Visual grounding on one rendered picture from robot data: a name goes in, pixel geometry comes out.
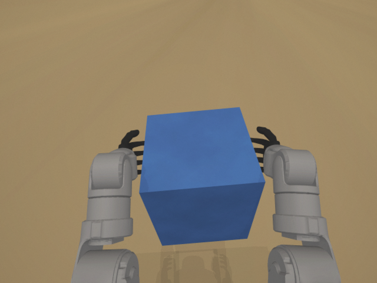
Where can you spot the carton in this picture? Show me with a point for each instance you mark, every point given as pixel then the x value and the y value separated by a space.
pixel 200 179

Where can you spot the robot left forearm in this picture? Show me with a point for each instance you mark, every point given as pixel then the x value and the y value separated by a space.
pixel 108 210

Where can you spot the robot right hand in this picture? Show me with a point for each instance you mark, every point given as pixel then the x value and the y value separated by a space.
pixel 272 141

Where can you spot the robot left upper arm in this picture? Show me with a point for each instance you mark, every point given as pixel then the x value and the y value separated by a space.
pixel 107 266

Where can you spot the robot right upper arm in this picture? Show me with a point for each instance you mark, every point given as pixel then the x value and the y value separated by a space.
pixel 301 264

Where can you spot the robot left hand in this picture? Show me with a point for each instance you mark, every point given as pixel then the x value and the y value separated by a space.
pixel 125 144

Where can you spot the robot right forearm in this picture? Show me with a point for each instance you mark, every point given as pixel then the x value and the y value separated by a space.
pixel 297 203

